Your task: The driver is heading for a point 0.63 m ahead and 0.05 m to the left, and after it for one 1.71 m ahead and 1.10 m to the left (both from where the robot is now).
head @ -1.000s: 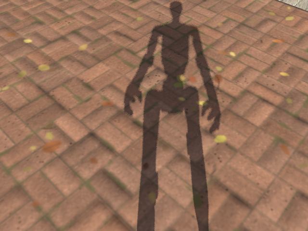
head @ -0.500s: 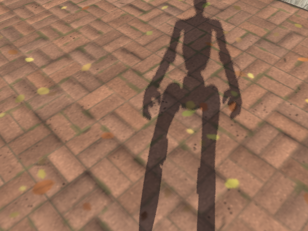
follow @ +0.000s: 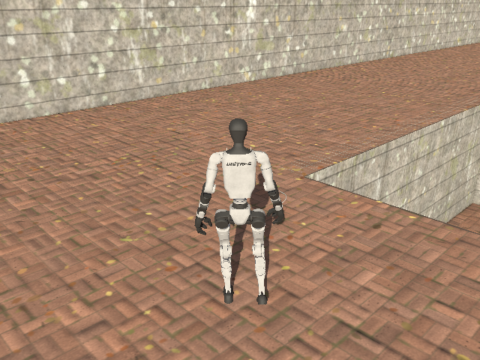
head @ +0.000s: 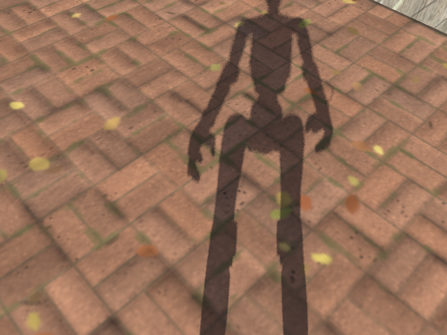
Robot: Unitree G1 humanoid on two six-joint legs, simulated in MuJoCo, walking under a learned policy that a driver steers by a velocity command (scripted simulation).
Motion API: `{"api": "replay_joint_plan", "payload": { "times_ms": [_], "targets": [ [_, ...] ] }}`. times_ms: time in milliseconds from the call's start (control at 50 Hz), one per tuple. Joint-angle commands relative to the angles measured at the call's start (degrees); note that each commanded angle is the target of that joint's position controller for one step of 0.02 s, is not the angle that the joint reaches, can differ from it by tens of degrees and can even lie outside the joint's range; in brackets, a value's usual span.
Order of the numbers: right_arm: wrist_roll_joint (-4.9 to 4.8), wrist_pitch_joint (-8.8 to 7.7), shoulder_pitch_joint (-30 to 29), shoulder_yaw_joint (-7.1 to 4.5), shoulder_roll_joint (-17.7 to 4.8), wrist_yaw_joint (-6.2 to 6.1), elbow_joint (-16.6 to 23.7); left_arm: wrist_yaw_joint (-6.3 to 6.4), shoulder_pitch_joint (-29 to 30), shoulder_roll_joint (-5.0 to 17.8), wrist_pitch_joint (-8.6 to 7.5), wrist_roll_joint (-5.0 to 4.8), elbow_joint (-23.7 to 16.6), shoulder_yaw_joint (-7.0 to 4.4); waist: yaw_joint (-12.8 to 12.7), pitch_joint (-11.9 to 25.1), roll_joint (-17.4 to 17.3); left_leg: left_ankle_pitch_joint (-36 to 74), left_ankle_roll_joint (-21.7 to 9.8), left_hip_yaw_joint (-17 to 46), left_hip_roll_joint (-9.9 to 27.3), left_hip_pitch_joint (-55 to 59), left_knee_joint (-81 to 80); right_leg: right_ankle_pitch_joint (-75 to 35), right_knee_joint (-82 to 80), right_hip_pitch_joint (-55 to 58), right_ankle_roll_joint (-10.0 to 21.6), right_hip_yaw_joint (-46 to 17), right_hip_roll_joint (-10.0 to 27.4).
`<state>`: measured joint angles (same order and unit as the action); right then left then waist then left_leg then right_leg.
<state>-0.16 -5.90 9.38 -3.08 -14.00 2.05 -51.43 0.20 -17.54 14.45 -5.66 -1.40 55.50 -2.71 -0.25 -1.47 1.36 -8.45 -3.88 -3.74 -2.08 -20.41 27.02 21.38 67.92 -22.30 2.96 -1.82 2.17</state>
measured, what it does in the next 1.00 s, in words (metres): walks ahead: right foot, then left foot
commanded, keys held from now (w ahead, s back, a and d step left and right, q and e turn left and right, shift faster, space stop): w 0.52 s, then w+q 0.24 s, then q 0.24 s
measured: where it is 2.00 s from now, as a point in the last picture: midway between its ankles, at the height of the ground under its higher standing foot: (242, 290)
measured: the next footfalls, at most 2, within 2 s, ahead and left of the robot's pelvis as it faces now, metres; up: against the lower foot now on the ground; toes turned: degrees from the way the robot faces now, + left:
right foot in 0.44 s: +0.42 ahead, -0.15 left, +0.00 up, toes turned -2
left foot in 0.98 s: +0.67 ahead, +0.09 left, +0.00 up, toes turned +14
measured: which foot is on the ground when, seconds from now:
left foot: down 0.00-0.46, up 0.48-0.96, down 0.98-1.00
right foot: up 0.00-0.42, down 0.44-0.98, up 1.00-1.00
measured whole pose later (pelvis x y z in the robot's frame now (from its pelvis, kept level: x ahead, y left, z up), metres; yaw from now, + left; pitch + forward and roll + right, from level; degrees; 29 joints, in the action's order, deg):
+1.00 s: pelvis +0.52 -0.02 -0.02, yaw +12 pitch +2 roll -2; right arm -0.1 -3.2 4.6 -4.3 -13.9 2.6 -46.0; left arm 2.6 -14.9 14.5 -2.4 0.0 54.6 -3.7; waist -1.2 -2.1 -0.9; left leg -3.7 -5.1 -2.5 -0.5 -29.4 31.5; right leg 27.5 37.2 -3.8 -1.2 12.5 2.5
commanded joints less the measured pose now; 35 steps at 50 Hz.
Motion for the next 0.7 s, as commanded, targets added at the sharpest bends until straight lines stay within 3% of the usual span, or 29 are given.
{"api": "replay_joint_plan", "payload": {
  "times_ms": [20,40,100,140,220,320,380,400,420,440,460,480,500,520,540,580,620,700],
  "targets": [
    [0.73,-0.82,2.1,-0.66,-4.2,0.17,1.3,0.48,-1.5,4.0,0.09,0.29,-3.4,-1.59,-0.6,4.4,-5.3,6.5,-9.4,18.2,15.2,11.8,-16.8,-6.1,-0.6,-11.0,0.2,-2.7,6.3],
    [0.54,-0.94,3.1,-0.78,-4.7,0.04,0.7,0.57,-1.8,3.2,0.65,0.33,-3.3,-1.56,-1.0,3.6,-5.3,8.0,-9.9,16.4,14.8,10.4,-17.9,-6.6,-2.2,-10.9,-0.1,-2.2,6.6],
    [0.44,-0.89,5.8,-1.35,-7.2,-1.04,-0.7,0.84,3.8,3.6,1.34,0.95,-5.4,-1.89,-0.4,0.8,-4.0,11.1,-10.3,13.4,14.8,10.6,-20.1,-13.1,-9.5,-16.6,-1.8,-1.7,7.2],
    [0.30,-0.43,7.8,-1.30,-7.4,-1.71,-1.4,0.69,7.8,3.3,1.23,1.18,-6.7,-1.92,0.6,0.0,-3.8,12.1,-9.5,11.7,14.2,12.3,-20.4,-18.9,-15.7,-19.1,-2.5,-1.3,7.0],
    [-0.25,0.02,11.1,-1.19,-7.8,-2.24,-2.6,-0.09,15.4,2.0,0.72,0.86,-8.7,-1.31,3.0,-1.4,-4.4,11.1,-7.5,7.9,12.5,14.1,-20.8,-27.6,-28.4,-17.2,-2.4,0.8,4.8],
    [-0.63,1.13,15.6,-1.52,-8.4,-2.44,-5.2,-1.67,22.9,2.2,0.10,0.21,-11.6,-0.68,5.2,-3.8,-4.6,11.5,-7.4,8.1,15.6,22.7,-17.7,-24.3,-36.0,-18.8,-1.4,1.6,3.2],
    [-0.87,1.86,14.6,-2.08,-9.4,-2.80,-5.6,-2.57,21.6,3.7,-0.48,0.07,-12.1,-1.03,3.0,-2.6,-5.9,19.4,-6.2,8.4,17.5,26.2,-13.2,-18.4,-38.6,-14.3,0.8,2.3,1.7],
    [-0.90,2.05,13.3,-2.26,-10.0,-2.85,-5.3,-2.56,18.1,5.0,-0.61,0.16,-11.3,-1.65,0.8,-0.3,-6.8,28.1,-5.5,7.7,17.0,26.0,-9.5,-17.0,-39.2,-8.2,1.8,3.7,0.0],
    [-0.91,2.33,11.8,-2.11,-9.7,-2.84,-4.9,-2.35,10.7,6.9,-0.65,0.36,-9.1,-2.79,-3.2,4.0,-6.6,36.4,-4.2,5.7,14.7,24.3,-1.3,-17.7,-40.4,2.2,3.2,5.4,-2.1],
    [-0.44,2.36,11.3,-1.39,-8.0,-2.81,-4.1,-1.87,-0.1,10.2,-0.60,0.73,-6.0,-4.20,-7.3,11.2,-4.6,32.4,-2.4,3.4,11.6,15.9,12.1,-19.6,-38.6,19.0,5.8,1.8,1.1],
    [0.01,1.42,17.2,0.37,-2.3,-2.30,-3.3,-1.52,-8.4,15.9,-0.30,1.77,-4.4,-5.61,-6.5,20.6,7.4,9.8,1.9,0.4,3.0,-7.7,35.6,-13.2,-39.8,43.2,14.1,-22.0,16.3],
    [-0.43,-0.08,17.5,0.84,-1.6,-1.91,-4.0,-1.67,-9.3,13.0,-0.12,1.23,-4.0,-4.50,-6.4,24.9,12.9,-23.7,2.1,8.1,-1.3,-17.5,46.3,-8.4,-49.3,47.3,17.0,-40.0,21.3],
    [-2.04,-1.05,12.5,-0.72,-7.2,-1.62,-2.7,-1.65,-4.9,9.5,-0.24,0.83,-4.5,-3.31,-6.1,17.3,9.3,-21.9,0.8,10.8,2.6,-22.8,50.9,-5.4,-50.3,41.1,13.8,-33.6,19.1],
    [-2.58,-1.41,8.2,-0.86,-8.1,-1.73,-1.3,-1.56,0.5,7.6,-0.22,0.87,-5.9,-2.63,-4.5,10.8,5.7,-16.6,0.1,8.8,5.8,-23.0,49.4,-8.3,-51.6,31.9,11.8,-25.3,17.1],
    [-2.06,-1.11,6.4,-1.09,-7.4,-2.13,-1.3,-1.76,4.6,5.7,-0.32,1.34,-6.4,-2.06,-2.7,6.4,1.8,-12.1,0.1,7.9,8.1,-20.5,45.8,-12.1,-53.9,23.1,10.5,-18.8,15.1],
    [-1.68,0.90,8.9,-1.50,-5.2,-2.55,-2.3,-2.06,7.4,3.4,-0.92,2.08,-6.1,-1.44,0.7,3.9,3.5,-7.6,0.2,8.7,10.6,-13.6,40.8,-14.6,-57.8,14.0,8.7,-11.1,12.0],
    [-1.85,2.29,9.8,-1.50,-3.4,-2.76,-2.7,-1.76,5.8,4.3,-1.39,2.25,-4.7,-1.76,1.4,2.2,3.4,-5.2,0.7,9.0,10.6,-13.2,39.0,-17.3,-60.3,11.0,9.1,-6.5,11.4],
    [-1.30,2.79,4.0,-2.23,-4.0,-2.77,-0.6,-0.32,2.9,6.1,-1.48,2.63,-3.1,-2.28,0.5,-0.3,1.8,5.5,1.7,12.0,9.3,-21.2,30.0,-22.3,-61.8,14.1,8.3,-0.5,11.6]
  ]
}}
